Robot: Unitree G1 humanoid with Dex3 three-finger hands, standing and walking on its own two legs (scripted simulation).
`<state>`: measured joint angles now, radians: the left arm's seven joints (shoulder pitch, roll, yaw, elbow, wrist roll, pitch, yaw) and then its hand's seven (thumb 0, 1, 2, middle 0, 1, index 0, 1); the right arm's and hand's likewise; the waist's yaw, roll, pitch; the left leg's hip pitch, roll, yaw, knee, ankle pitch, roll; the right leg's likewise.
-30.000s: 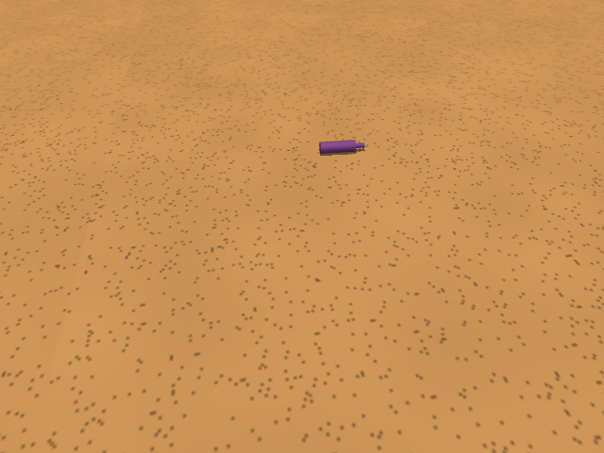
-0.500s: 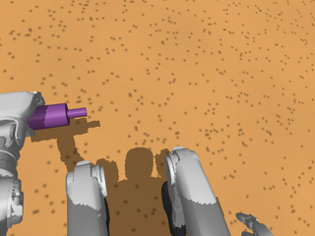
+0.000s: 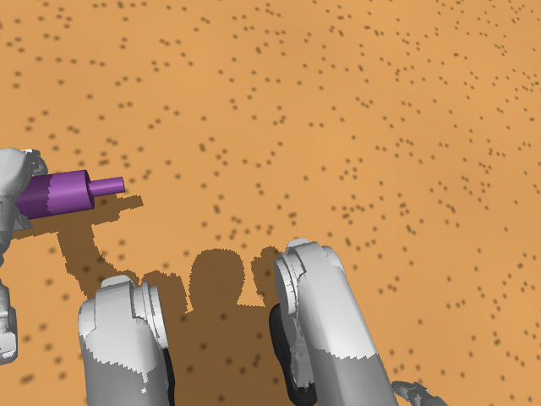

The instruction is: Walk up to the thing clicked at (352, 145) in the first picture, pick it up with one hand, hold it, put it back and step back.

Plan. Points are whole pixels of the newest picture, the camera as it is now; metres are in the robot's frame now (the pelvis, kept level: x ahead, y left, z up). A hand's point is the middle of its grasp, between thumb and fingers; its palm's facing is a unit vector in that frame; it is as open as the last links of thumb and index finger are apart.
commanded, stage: lower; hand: left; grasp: from above
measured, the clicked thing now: (38, 196) +0.47 +0.28 -0.20
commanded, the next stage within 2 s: rest in 0.46 s
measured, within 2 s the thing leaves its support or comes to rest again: rests again in 1.50 s
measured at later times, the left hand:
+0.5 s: hand (26, 206) +0.46 +0.30 -0.22, palm faces -0.46 -0.07 -0.89, open 9.2 cm
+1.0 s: hand (41, 206) +0.47 +0.29 -0.26, palm faces -0.45 -0.09 -0.89, open 9.1 cm
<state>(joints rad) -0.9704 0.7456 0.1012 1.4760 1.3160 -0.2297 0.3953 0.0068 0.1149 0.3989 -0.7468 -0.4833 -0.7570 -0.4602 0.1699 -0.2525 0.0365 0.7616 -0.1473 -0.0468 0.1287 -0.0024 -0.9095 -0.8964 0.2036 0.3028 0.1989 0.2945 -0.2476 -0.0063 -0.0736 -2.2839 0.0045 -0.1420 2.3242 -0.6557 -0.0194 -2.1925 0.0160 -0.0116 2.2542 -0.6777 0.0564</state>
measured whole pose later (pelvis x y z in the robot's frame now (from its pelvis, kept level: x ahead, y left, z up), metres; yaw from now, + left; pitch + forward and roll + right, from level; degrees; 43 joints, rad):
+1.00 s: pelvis +0.01 +0.00 -0.05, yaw -5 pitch +30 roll -11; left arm -0.98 0.92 0.19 1.60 1.36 -0.28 0.52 0.01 0.16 0.27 -0.82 -0.34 -0.83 -0.32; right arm 0.10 -0.30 0.16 0.72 -0.24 -0.09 0.17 0.00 -0.90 -0.89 0.20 0.30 0.20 0.30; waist -0.32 -0.08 0.07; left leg -2.37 0.00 -0.24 2.53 -0.70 -0.04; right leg -2.27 0.05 -0.07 2.40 -0.69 0.07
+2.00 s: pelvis +0.00 +0.01 -0.06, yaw -8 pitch +26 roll -14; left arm -1.02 1.03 0.15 1.75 1.35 -0.28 0.61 0.00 0.17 0.24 -0.86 -0.29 -0.87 -0.27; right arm 0.08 -0.33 0.27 0.68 -0.29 -0.19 0.23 0.00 -0.90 -0.90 0.20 0.30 0.20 0.30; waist -0.37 -0.13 0.13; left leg -2.36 0.01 -0.28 2.58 -0.70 -0.02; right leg -2.23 0.08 -0.11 2.40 -0.67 0.07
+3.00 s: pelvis +0.00 +0.01 -0.05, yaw -8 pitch +26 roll -15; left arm -1.00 1.03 0.15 1.69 1.34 -0.28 0.60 0.00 -0.48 0.98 -0.10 -1.00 -0.10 -0.99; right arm 0.09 -0.34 0.27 0.67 -0.28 -0.20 0.24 0.00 -0.90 -0.89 0.20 0.30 0.20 0.30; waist -0.36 -0.13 0.14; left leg -2.36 0.01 -0.29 2.57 -0.70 -0.02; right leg -2.22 0.07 -0.12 2.38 -0.66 0.07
